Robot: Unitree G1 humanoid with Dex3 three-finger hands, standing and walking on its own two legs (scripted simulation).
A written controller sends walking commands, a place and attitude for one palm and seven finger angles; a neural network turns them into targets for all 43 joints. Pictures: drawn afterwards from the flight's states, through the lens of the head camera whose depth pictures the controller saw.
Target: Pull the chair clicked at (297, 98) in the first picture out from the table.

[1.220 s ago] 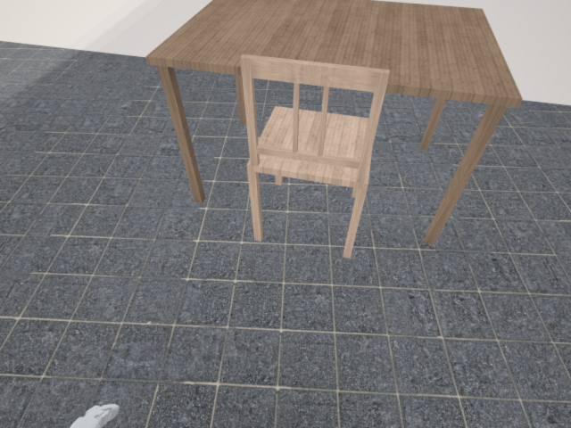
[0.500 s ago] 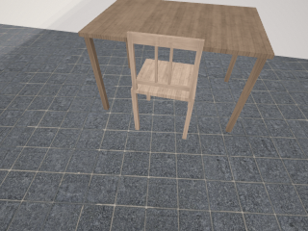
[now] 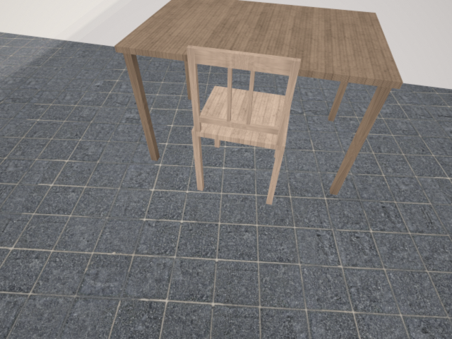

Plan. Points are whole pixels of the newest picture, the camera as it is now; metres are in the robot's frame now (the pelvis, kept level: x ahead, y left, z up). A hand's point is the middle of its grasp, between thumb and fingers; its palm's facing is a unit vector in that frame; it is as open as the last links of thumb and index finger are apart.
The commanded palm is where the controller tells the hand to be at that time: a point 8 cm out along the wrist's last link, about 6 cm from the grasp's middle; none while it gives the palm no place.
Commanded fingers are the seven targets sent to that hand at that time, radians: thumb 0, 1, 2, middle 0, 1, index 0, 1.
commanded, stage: look at it before walking up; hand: left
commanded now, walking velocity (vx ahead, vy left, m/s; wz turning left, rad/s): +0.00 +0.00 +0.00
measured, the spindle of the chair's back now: (229, 95) +1.01 +0.04 -0.13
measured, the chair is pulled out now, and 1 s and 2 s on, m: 0.00 0.00 0.00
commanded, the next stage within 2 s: walk to a spot facing it in 0.22 s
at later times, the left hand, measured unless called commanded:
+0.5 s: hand out of the picture +0.06 +0.23 -0.17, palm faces +0.01 -0.96 -0.28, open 7.4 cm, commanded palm none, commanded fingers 0.00 0.90 0.90 -0.20 -0.30 -0.20 -0.30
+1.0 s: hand (161, 281) +0.29 +0.17 -0.19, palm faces -0.08 -0.97 -0.22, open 7.3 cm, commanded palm none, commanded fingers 0.00 0.90 0.90 -0.20 -0.30 -0.20 -0.30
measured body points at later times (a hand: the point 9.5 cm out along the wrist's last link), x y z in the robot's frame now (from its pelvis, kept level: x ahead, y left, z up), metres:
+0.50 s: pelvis +0.02 +0.01 +0.00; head +0.01 +0.01 +0.44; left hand +0.06 +0.28 -0.15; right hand +0.07 -0.27 -0.15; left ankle +0.01 +0.13 -0.74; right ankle +0.01 -0.12 -0.75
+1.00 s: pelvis +0.18 -0.01 -0.03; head +0.22 -0.02 +0.42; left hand +0.29 +0.22 -0.17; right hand +0.01 -0.19 -0.17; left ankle +0.02 +0.12 -0.73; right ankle +0.29 -0.10 -0.75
